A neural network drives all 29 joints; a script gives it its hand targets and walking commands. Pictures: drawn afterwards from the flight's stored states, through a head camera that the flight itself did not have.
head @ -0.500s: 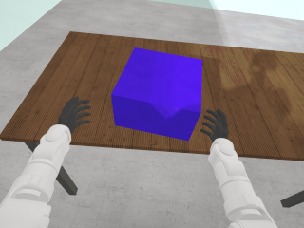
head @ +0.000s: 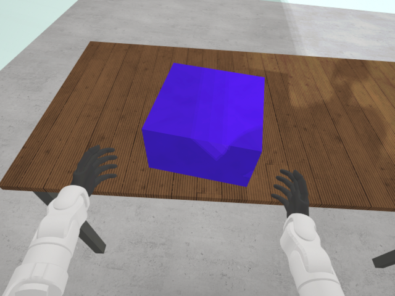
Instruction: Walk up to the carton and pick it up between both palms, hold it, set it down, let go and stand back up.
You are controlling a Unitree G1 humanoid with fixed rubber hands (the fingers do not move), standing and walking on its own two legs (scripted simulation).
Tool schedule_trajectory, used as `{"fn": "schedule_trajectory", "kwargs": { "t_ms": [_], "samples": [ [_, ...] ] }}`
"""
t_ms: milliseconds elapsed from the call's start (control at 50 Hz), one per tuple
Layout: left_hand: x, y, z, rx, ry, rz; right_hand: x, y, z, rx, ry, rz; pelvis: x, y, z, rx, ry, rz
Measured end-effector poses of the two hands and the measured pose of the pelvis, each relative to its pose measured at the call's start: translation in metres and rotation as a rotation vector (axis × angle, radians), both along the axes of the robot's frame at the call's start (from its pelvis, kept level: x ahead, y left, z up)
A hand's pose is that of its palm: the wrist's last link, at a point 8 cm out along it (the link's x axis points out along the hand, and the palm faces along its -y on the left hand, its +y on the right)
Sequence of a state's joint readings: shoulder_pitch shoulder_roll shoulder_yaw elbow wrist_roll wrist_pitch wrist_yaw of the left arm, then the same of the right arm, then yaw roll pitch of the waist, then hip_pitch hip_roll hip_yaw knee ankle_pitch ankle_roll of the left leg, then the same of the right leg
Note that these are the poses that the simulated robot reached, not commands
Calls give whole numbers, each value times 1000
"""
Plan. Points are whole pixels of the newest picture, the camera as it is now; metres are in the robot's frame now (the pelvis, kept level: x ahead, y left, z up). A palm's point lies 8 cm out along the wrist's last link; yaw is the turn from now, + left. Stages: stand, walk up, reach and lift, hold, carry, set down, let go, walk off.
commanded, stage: set down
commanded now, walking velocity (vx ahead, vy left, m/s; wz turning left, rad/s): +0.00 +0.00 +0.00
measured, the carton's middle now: (208, 121) +0.53 -0.01 +0.01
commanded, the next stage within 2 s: let go in 1.98 s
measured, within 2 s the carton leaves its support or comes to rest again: neither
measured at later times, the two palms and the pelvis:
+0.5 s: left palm (57, 209) +0.25 +0.27 +0.05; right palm (298, 226) +0.24 -0.17 +0.04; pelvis +0.00 +0.02 +0.00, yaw +1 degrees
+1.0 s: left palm (48, 251) +0.18 +0.27 +0.03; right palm (306, 255) +0.19 -0.18 +0.03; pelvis +0.00 +0.00 +0.01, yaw +0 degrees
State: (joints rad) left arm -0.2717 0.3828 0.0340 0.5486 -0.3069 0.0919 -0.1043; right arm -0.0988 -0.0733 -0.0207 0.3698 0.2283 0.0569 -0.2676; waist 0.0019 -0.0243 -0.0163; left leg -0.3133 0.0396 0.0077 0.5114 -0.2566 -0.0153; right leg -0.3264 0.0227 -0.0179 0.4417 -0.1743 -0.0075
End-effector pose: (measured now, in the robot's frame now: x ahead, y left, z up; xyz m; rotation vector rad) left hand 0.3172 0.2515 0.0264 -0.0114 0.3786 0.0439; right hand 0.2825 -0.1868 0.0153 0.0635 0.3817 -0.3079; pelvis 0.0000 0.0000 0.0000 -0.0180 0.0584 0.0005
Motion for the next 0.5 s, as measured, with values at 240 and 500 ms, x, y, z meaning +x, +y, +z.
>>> {"fn": "schedule_trajectory", "kwargs": {
  "t_ms": [240,500],
  "samples": [
    [-48,38,20,49,-77,50,-10,18,26,-25,-69,87,11,4,3,-7,-54,16],
    [-68,21,22,29,-33,-23,-44,17,28,7,-22,64,2,15,5,-5,-143,14]
  ]
}}
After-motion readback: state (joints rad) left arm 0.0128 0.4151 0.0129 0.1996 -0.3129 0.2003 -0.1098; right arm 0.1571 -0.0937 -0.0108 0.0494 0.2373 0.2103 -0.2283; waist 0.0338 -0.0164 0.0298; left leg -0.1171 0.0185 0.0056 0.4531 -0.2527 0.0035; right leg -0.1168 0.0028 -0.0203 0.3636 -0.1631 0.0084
